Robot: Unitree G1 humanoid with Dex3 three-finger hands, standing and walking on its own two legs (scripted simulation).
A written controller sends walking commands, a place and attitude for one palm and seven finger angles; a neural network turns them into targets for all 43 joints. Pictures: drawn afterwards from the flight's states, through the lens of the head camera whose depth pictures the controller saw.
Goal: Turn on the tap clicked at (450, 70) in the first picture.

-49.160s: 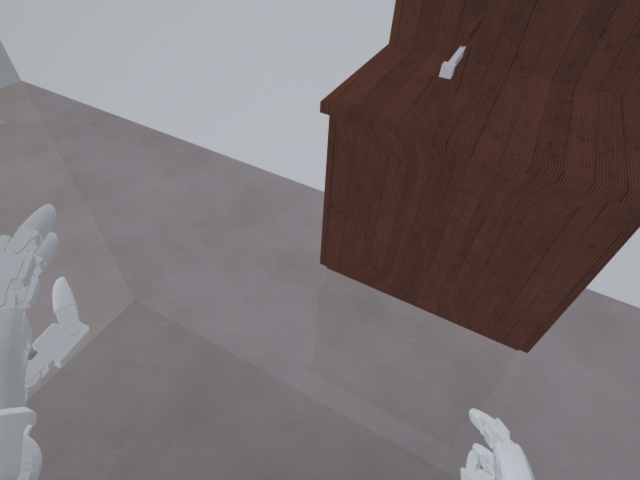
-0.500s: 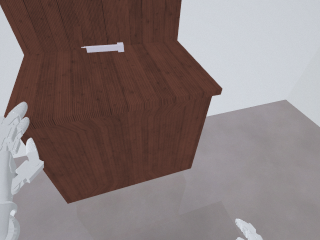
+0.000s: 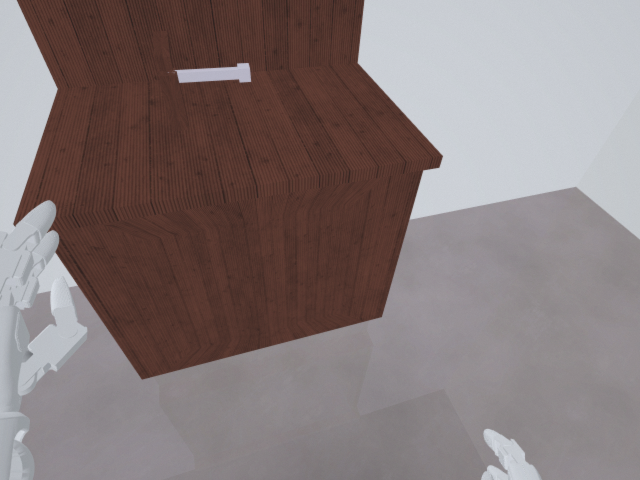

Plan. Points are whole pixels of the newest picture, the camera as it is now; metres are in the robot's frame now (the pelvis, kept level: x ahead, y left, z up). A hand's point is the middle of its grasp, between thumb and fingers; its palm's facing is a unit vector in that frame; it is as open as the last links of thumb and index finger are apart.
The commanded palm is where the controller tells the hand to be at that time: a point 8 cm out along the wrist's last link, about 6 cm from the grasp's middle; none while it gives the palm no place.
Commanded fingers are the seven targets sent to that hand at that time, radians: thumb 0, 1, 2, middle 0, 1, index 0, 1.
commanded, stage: stop stepping back and stand still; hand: left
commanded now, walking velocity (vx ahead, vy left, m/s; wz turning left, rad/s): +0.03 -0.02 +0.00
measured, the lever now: (244, 72) +0.84 +0.20 +0.13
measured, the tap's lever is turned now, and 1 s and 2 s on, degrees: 86 86 86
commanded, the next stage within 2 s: stand and check the lever's angle in 0.04 s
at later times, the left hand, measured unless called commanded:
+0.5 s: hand (70, 303) +0.23 +0.25 +0.17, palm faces +0.43 -0.82 -0.39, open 7.4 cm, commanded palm +0.18 +0.28 +0.19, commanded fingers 0.00 0.90 0.90 -0.20 -0.30 -0.20 -0.30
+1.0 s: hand (69, 288) +0.25 +0.26 +0.17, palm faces +0.40 -0.85 -0.34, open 7.4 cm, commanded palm +0.20 +0.30 +0.19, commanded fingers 0.00 0.90 0.90 -0.20 -0.30 -0.20 -0.30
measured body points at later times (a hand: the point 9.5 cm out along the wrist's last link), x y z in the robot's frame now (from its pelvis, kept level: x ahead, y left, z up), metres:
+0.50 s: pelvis +0.03 +0.00 +0.01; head +0.03 +0.00 +0.46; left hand +0.20 +0.29 +0.20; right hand +0.20 -0.23 -0.07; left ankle +0.03 +0.12 -0.73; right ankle +0.05 -0.10 -0.73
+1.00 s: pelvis +0.04 +0.02 +0.02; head +0.05 +0.02 +0.47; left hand +0.23 +0.30 +0.19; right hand +0.22 -0.21 -0.06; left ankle +0.03 +0.12 -0.73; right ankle +0.05 -0.10 -0.73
